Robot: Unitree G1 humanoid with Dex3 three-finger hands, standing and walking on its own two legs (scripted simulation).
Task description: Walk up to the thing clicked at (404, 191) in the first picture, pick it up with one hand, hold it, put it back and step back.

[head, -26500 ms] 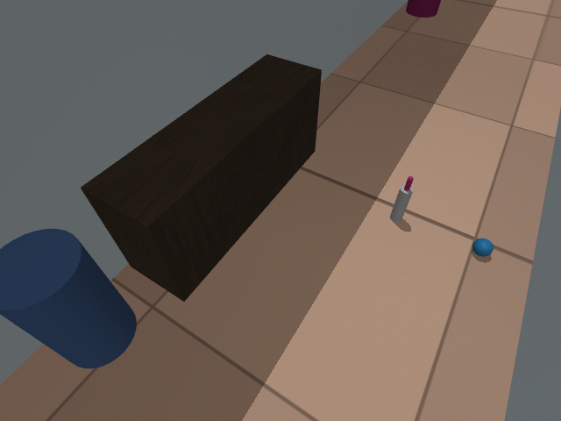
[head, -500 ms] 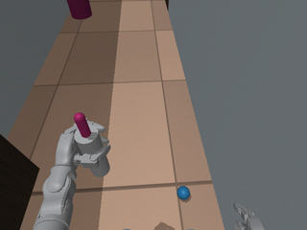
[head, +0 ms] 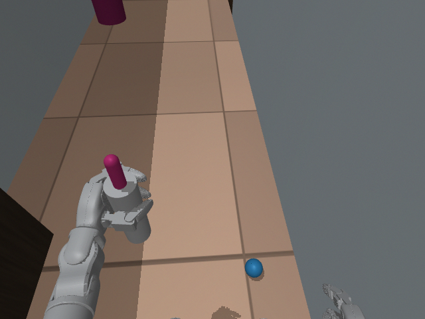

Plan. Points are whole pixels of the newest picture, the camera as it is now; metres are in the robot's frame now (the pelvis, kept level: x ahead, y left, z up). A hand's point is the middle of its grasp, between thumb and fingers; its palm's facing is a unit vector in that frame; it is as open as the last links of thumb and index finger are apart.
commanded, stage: hold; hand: left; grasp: from the side
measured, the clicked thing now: (127, 202) +0.32 +0.17 +0.04
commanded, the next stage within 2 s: crouch in 0.22 s
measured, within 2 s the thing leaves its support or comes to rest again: neither
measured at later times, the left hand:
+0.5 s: hand (136, 205) +0.32 +0.16 +0.04, palm faces -0.01 -1.00 +0.00, open 7.3 cm
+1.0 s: hand (151, 239) +0.35 +0.17 -0.20, palm faces +0.01 -1.00 -0.02, open 7.3 cm
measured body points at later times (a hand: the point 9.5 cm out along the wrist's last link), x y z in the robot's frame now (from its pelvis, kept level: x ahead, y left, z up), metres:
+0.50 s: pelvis +0.00 -0.01 +0.00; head +0.03 +0.00 +0.45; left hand +0.31 +0.21 +0.04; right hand +0.13 -0.25 -0.11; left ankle +0.02 +0.12 -0.71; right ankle +0.02 -0.15 -0.71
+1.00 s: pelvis -0.04 -0.01 -0.18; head +0.12 +0.02 +0.24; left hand +0.34 +0.23 -0.20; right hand +0.08 -0.27 -0.30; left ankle +0.02 +0.12 -0.71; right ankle +0.02 -0.14 -0.71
